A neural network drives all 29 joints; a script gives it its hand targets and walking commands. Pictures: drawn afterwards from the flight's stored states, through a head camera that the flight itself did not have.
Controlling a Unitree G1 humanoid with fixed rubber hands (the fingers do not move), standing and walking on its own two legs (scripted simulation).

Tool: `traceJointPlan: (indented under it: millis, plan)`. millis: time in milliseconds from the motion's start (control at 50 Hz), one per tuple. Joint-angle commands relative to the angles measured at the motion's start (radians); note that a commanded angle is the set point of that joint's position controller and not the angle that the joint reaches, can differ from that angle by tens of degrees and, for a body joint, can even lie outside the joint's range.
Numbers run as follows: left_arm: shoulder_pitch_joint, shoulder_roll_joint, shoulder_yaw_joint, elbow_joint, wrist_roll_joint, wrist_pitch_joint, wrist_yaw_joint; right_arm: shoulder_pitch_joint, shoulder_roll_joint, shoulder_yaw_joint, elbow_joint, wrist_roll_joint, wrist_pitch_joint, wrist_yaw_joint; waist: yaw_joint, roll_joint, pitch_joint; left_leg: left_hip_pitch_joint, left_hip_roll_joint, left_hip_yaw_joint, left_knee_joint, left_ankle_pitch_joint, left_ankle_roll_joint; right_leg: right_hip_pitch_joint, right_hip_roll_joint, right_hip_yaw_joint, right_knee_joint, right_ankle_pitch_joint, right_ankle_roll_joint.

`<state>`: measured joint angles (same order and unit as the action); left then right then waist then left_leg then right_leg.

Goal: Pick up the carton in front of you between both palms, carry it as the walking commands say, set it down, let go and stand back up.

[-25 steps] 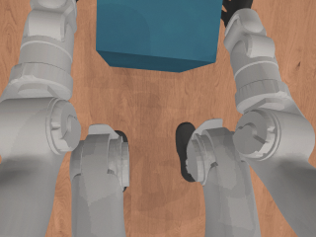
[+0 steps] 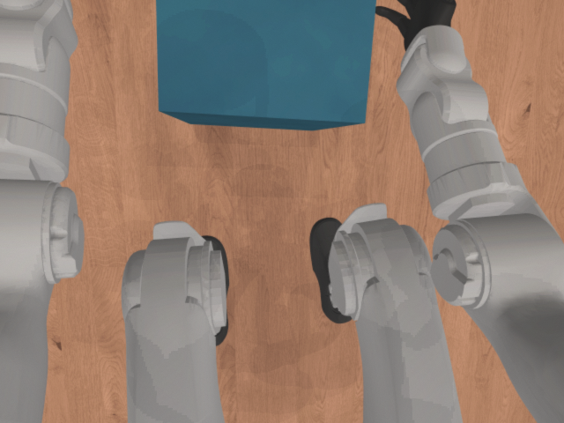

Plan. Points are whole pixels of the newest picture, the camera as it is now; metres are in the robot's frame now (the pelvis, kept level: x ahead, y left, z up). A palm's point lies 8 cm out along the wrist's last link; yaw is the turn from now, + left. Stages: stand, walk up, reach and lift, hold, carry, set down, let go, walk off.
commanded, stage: set down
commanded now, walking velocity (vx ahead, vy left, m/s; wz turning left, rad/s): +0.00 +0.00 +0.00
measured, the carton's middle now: (260, 45) +0.53 +0.01 -0.25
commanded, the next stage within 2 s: let go in 0.88 s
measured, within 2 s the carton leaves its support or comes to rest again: neither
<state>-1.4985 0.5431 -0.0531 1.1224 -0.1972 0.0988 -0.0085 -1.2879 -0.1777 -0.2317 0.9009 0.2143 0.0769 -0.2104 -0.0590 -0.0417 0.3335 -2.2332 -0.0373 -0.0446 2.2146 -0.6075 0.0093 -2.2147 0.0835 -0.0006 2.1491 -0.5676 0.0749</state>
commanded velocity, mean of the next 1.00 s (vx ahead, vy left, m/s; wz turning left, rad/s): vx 0.00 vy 0.00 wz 0.00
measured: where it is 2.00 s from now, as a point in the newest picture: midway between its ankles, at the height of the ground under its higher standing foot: (273, 297)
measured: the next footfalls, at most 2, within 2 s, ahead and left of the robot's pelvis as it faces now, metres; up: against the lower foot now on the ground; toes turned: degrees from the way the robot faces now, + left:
none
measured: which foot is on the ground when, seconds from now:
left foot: down 0.00-1.00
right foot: down 0.00-1.00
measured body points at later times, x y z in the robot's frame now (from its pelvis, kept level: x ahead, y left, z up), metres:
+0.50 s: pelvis +0.01 +0.00 +0.13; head +0.35 +0.04 +0.43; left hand +0.58 +0.23 +0.01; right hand +0.53 -0.16 +0.01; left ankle +0.10 +0.11 -0.34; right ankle +0.12 -0.13 -0.34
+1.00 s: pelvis +0.04 +0.01 +0.26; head +0.34 +0.04 +0.59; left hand +0.57 +0.24 +0.15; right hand +0.52 -0.16 +0.15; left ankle +0.10 +0.11 -0.34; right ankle +0.12 -0.13 -0.34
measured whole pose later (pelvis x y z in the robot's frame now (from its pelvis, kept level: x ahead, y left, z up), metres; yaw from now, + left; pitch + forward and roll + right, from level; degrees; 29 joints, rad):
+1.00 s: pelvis +0.04 +0.01 +0.26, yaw +3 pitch +45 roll -3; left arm -1.18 0.39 0.25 0.98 0.11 0.17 -0.10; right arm -0.91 -0.04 -0.37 0.62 -0.04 0.18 -0.13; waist -0.09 0.01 -0.06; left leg -1.61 -0.05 -0.05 1.17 -0.35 0.01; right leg -1.59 0.03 0.03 1.13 -0.33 0.05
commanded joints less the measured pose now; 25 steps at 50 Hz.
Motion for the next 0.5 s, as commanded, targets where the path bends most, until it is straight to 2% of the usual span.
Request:
traceJointPlan:
  millis: [0, 100, 200, 300, 480]
  plan:
    - [-0.254, 0.134, 0.070, -0.164, 0.037, 0.013, 0.004, -0.166, -0.104, -0.017, -0.220, -0.020, 0.018, -0.028, -0.012, 0.173, -1.479, 0.814, 0.010, 0.054, -0.269, 0.389, -0.004, 0.661, 0.007, -0.120, -0.204, 0.372, -0.008]
    - [-0.199, 0.099, 0.130, -0.118, 0.088, 0.036, -0.015, -0.115, -0.040, -0.044, -0.212, -0.069, 0.057, -0.033, -0.006, 0.142, -1.261, 0.666, 0.004, 0.060, -0.374, 0.286, 0.013, 0.597, 0.010, -0.104, -0.304, 0.293, -0.003]
    - [-0.178, 0.076, 0.150, -0.087, 0.113, 0.027, -0.038, -0.088, -0.007, -0.070, -0.198, -0.111, 0.059, -0.017, -0.017, 0.138, -1.231, 0.654, 0.001, 0.053, -0.455, 0.287, 0.009, 0.583, 0.011, -0.100, -0.383, 0.296, 0.003]
    - [-0.168, 0.077, 0.165, -0.112, 0.137, 0.039, -0.053, -0.059, -0.003, -0.089, -0.238, -0.127, 0.073, -0.012, -0.022, 0.165, -1.320, 0.752, -0.006, 0.057, -0.542, 0.314, 0.001, 0.621, 0.014, -0.107, -0.469, 0.310, 0.005]
    - [-0.138, 0.082, 0.199, -0.249, 0.167, 0.084, -0.068, 0.005, -0.007, -0.089, -0.378, -0.127, 0.112, -0.002, -0.024, 0.212, -1.492, 1.034, -0.025, 0.056, -0.693, 0.469, -0.010, 0.709, 0.020, -0.114, -0.639, 0.372, 0.007]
